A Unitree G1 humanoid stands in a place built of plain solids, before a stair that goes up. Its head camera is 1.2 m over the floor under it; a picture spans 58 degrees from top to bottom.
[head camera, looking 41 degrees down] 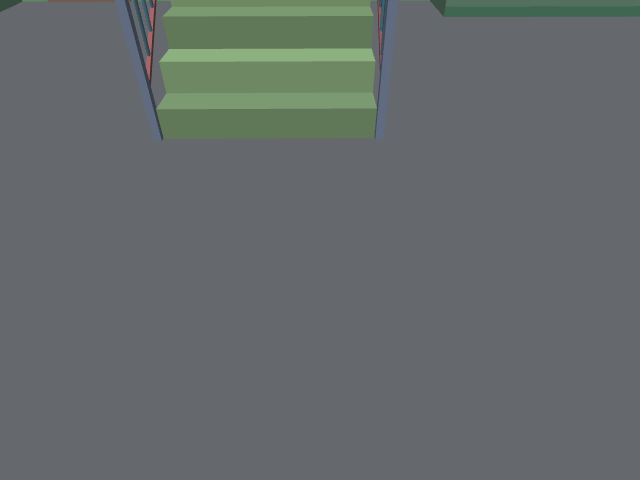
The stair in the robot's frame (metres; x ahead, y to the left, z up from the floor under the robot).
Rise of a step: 0.18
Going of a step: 0.22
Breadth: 1.22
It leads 1 degrees to the left of straight ahead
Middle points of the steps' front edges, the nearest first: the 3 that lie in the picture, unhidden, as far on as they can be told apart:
2.28 0.29 0.18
2.50 0.30 0.36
2.72 0.30 0.54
